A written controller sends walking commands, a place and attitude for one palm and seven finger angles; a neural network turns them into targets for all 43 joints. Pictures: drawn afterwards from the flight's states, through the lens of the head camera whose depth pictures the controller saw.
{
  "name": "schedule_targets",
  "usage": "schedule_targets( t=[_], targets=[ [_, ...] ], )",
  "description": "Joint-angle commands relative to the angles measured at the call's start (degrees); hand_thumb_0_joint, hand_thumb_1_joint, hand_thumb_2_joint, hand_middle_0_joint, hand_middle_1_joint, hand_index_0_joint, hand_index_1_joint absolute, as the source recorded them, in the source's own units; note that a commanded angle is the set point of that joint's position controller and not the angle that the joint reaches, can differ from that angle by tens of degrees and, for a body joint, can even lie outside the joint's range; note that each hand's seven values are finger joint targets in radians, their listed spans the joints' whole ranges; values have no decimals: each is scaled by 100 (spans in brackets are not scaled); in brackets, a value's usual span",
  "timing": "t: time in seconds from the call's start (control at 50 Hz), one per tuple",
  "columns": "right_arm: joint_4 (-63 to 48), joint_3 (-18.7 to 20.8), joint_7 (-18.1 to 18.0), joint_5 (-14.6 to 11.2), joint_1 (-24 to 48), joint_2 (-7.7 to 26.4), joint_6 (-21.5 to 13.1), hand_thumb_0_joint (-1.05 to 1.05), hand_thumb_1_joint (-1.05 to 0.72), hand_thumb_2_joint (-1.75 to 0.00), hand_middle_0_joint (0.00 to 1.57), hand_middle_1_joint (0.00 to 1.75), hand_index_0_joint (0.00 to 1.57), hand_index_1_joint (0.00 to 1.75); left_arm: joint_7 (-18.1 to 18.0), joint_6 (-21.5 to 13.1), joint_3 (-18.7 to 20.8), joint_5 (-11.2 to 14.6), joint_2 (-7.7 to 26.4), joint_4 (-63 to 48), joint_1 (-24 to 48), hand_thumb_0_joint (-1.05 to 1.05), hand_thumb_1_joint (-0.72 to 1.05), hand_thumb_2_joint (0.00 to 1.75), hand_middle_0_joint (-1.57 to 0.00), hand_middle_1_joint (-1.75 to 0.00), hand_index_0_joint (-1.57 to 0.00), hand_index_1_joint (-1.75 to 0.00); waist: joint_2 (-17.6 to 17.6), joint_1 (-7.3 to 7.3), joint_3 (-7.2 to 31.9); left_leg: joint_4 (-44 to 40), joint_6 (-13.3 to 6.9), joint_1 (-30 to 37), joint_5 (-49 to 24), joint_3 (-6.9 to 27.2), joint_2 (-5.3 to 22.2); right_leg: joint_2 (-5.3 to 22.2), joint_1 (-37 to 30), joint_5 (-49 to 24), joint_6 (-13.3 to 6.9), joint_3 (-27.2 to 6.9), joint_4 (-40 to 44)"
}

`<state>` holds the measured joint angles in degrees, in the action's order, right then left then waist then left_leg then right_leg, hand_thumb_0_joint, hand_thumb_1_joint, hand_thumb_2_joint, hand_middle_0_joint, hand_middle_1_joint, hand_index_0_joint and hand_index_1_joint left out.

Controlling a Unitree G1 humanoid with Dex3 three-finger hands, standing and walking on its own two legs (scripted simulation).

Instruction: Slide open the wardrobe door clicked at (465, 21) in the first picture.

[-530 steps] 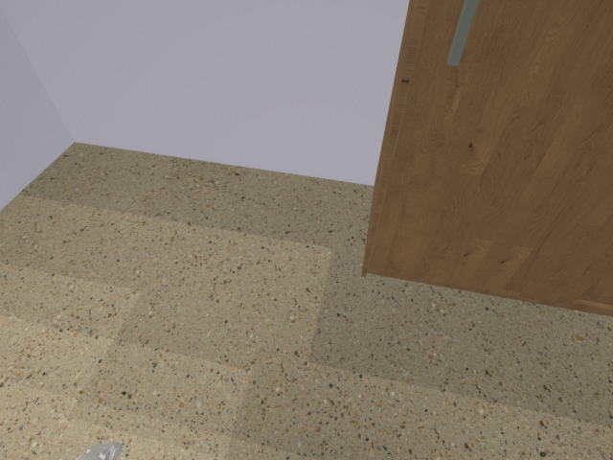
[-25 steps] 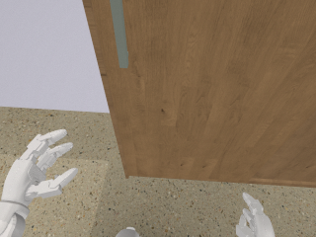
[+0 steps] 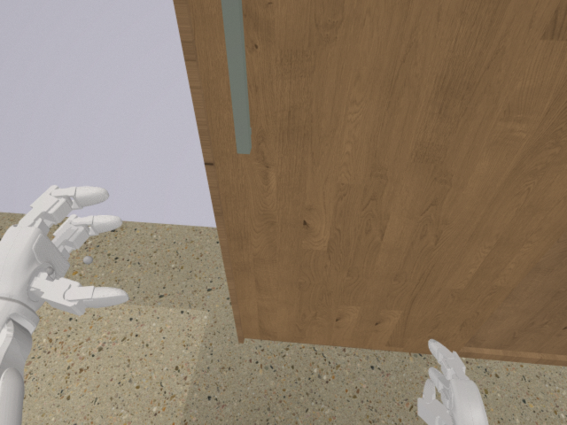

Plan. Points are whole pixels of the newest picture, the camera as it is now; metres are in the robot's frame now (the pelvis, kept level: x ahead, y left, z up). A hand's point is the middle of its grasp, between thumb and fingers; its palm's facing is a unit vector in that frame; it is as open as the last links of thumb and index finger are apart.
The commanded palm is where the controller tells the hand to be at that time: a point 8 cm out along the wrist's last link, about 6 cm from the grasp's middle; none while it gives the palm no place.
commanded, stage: raise the hand with hooked fingers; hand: left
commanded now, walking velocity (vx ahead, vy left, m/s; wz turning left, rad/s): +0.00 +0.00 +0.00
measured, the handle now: (239, 61) +0.53 +0.14 +0.28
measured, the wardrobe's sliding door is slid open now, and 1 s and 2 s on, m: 0.00 0.00 0.00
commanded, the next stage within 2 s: move the hooked fingers beside the handle in 0.96 s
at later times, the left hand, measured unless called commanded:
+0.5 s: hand (58, 172) +0.27 +0.27 +0.26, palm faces +0.09 -0.99 -0.12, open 13.9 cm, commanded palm +0.24 +0.31 +0.26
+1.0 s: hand (71, 167) +0.29 +0.27 +0.26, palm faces +0.09 -0.99 -0.10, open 13.9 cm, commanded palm +0.25 +0.31 +0.26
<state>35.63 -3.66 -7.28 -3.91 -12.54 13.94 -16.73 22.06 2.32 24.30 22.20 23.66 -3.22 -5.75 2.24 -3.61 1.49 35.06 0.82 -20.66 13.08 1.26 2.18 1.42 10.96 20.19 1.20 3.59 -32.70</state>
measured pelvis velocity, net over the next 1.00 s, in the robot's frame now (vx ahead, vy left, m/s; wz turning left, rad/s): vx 0.01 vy -0.01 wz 0.01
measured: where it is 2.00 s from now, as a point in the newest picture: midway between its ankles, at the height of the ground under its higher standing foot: outside the picture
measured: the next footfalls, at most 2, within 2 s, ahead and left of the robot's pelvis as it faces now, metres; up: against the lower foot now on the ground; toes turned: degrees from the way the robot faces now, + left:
none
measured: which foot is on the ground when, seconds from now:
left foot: down 0.00-1.00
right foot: down 0.00-1.00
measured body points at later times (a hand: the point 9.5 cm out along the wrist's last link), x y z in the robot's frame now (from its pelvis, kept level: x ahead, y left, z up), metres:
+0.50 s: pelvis +0.00 -0.01 +0.01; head -0.03 -0.04 +0.46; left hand +0.26 +0.32 +0.27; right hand +0.21 -0.22 -0.06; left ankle +0.06 +0.13 -0.73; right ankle -0.03 -0.13 -0.73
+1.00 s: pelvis +0.01 -0.01 +0.01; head -0.02 -0.04 +0.46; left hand +0.28 +0.32 +0.26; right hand +0.23 -0.22 -0.05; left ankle +0.06 +0.13 -0.73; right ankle -0.03 -0.13 -0.73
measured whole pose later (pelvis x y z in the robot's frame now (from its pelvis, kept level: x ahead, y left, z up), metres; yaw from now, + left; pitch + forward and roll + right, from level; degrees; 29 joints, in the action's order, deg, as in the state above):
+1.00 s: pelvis +0.01 -0.01 +0.01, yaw +0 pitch -3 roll +0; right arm 34.8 -5.2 -5.9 -6.2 -9.8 14.9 -10.1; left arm 24.3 23.7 28.6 19.6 30.9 0.5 14.4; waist 3.8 -4.5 2.1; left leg 27.5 1.5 -14.2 10.4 1.4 1.9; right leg 1.5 5.1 18.3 0.5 3.9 -26.6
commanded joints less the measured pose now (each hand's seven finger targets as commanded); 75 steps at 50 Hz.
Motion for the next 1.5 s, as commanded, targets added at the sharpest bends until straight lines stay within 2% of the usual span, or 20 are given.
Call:
schedule_targets(
  t=[0.0,0.06,0.08,0.14,0.44,0.48,0.54,0.7,0.76,0.78,0.84,1.08,1.12,1.16,1.24,1.28,1.32,1.38,1.46,1.48],
  targets=[
    [-925,190,-58,-61,680,701,-284,0,-90,-90,20,30,20,30,32,106,679,116,1480,-1081,1599,0,-45,32,-30,-117,-30,-117,331,13,636,-854,-196,1194,-92,92,-222,-290,599,-589,-143,63,887],
    [-962,143,-57,-80,773,670,-244,0,-90,-90,20,30,20,30,22,355,695,66,1588,-1177,2064,0,-50,30,-30,-120,-30,-120,580,9,651,-951,-177,1357,-44,112,-240,-296,567,-558,-164,71,961],
    [-959,136,-50,-81,790,681,-227,0,-90,-90,20,30,20,30,15,415,765,79,1684,-1141,2101,0,-50,30,-30,-120,-30,-120,373,-17,686,-930,-191,1372,-127,103,-243,-299,471,-619,-167,35,1033],
    [-953,116,-40,-98,848,679,-181,0,-90,-90,20,30,20,30,48,604,853,67,1815,-1078,2404,0,-50,30,-30,-120,-30,-120,314,-14,749,-978,-196,1481,-235,97,-257,-284,431,-745,-155,48,1079],
    [-971,45,22,-212,1172,730,32,0,-90,-90,20,30,20,30,288,1516,1097,-65,2610,-582,4071,0,-50,30,-30,-120,-30,-120,296,-86,945,-1017,-242,1745,-572,102,-355,-192,266,-1168,-153,-33,1228],
    [-967,90,79,-230,1140,759,95,0,-90,-90,20,30,20,30,366,1681,1062,-32,2446,-46,3558,0,-50,30,-30,-120,-30,-120,-38,-138,917,-954,-249,1664,-707,61,-343,-184,209,-1392,-130,-67,1220],
    [-1042,85,143,-280,1159,785,203,0,-90,-90,20,30,20,30,455,1854,868,-58,2308,-70,3603,0,-50,30,-30,-120,-30,-120,-14,-100,846,-965,-242,1627,-747,32,-369,-190,321,-1522,-102,-13,1142],
    [-1137,103,115,-222,1230,724,227,0,-90,-90,20,30,20,30,194,1562,1209,-66,2602,-960,3956,0,-50,30,-30,-120,-30,-120,195,-101,1177,-924,-259,1872,-937,9,-355,-202,183,-1593,-146,-31,1123],
    [-1103,106,88,-212,1184,692,233,0,-90,-90,20,30,20,30,171,1565,1166,-95,2513,-930,3938,0,-50,30,-30,-120,-30,-120,564,-85,1174,-935,-239,1981,-1004,-22,-362,-222,213,-1705,-161,-10,1094],
    [-1078,117,89,-216,1185,703,235,0,-90,-90,20,30,20,30,153,1565,1166,-90,2512,-937,3876,0,-50,30,-30,-120,-30,-120,346,-85,1159,-904,-242,1954,-1073,-27,-341,-213,146,-1782,-153,-17,1127],
    [-1060,100,71,-226,1167,715,263,0,-90,-90,20,30,20,30,189,1693,1002,-144,2391,-821,3973,0,-50,30,-30,-120,-30,-120,521,-48,1094,-963,-227,1953,-1053,-15,-345,-228,212,-1768,-158,36,1094],
    [-1032,111,93,-249,1157,765,364,0,-90,-90,20,30,20,30,271,1749,1027,-76,2454,-353,3940,0,-50,30,-30,-120,-30,-120,1,-15,1001,-959,-243,1831,-909,9,-333,-243,284,-1603,-123,26,1189],
    [-1048,99,76,-251,1182,734,327,0,-90,-90,20,30,20,30,235,1721,746,-135,2229,-419,4370,0,-50,30,-30,-120,-30,-120,382,44,980,-969,-232,1896,-841,38,-347,-234,414,-1499,-144,24,1156],
    [-1028,110,46,-234,1141,741,315,0,-90,-90,20,30,20,30,179,1677,632,-218,2203,-366,4628,0,-50,30,-30,-120,-30,-120,405,77,1090,-982,-227,1971,-788,78,-342,-241,434,-1378,-163,39,1145],
    [-920,103,-8,-217,1107,753,331,0,-90,-90,20,30,20,30,59,1623,469,-316,2148,73,5012,0,-50,30,-30,-120,-30,-120,164,141,961,-988,-246,1865,-617,89,-328,-223,521,-1203,-148,12,1204],
    [-876,128,-14,-197,1095,794,359,0,-90,-90,20,30,20,30,1,1585,583,-374,2350,254,5129,0,-50,30,-30,-120,-30,-120,147,105,1060,-964,-242,1824,-645,67,-316,-200,417,-1181,-161,-20,1227],
    [-927,107,-7,-193,1118,750,359,0,-90,-90,20,30,20,30,-49,1562,396,-433,2170,220,5410,0,-50,30,-30,-120,-30,-120,290,122,1219,-966,-245,1867,-727,62,-332,-181,375,-1300,-171,-15,1155],
    [-914,149,21,-178,1044,783,394,0,-90,-90,20,30,20,30,-105,1505,684,-447,2440,528,5233,0,-50,30,-30,-120,-30,-120,123,46,1331,-925,-248,1810,-887,24,-313,-185,217,-1504,-176,-31,1154],
    [-971,163,52,-194,1013,768,444,0,-90,-90,20,30,20,30,-111,1476,484,-518,2227,574,5440,0,-50,30,-30,-120,-30,-120,329,89,1369,-934,-232,1858,-973,-24,-301,-188,257,-1657,-182,-6,1060],
    [-974,177,58,-200,987,767,448,0,-90,-90,20,30,20,30,-131,1466,443,-495,2169,644,5319,0,-50,30,-30,-120,-30,-120,56,87,1347,-898,-257,1806,-1015,-45,-293,-186,218,-1725,-167,-19,1081]
  ],
)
